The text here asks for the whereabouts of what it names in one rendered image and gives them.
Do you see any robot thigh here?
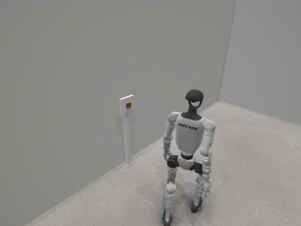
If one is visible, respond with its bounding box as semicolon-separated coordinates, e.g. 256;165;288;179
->
193;159;203;184
166;153;179;195

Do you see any right robot upper arm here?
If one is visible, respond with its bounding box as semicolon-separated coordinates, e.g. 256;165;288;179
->
200;118;216;157

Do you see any left robot upper arm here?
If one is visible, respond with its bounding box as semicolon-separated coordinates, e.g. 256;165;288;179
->
164;111;181;141

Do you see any panel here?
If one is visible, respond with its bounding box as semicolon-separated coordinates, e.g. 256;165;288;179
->
119;94;135;164

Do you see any left robot forearm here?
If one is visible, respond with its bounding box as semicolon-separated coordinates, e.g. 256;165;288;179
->
163;134;171;153

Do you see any right robot forearm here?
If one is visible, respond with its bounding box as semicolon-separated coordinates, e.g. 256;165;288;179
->
202;148;213;183

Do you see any right robot hand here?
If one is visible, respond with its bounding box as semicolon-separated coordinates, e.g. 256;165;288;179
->
199;181;212;200

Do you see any robot right thigh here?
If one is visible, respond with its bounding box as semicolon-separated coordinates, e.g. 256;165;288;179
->
193;159;203;184

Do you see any button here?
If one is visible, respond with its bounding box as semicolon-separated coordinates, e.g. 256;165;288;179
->
126;102;132;108

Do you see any robot left thigh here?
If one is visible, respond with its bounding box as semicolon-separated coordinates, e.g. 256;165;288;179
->
166;153;179;195

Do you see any left robot hand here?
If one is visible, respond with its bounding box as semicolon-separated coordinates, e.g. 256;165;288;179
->
163;150;172;161

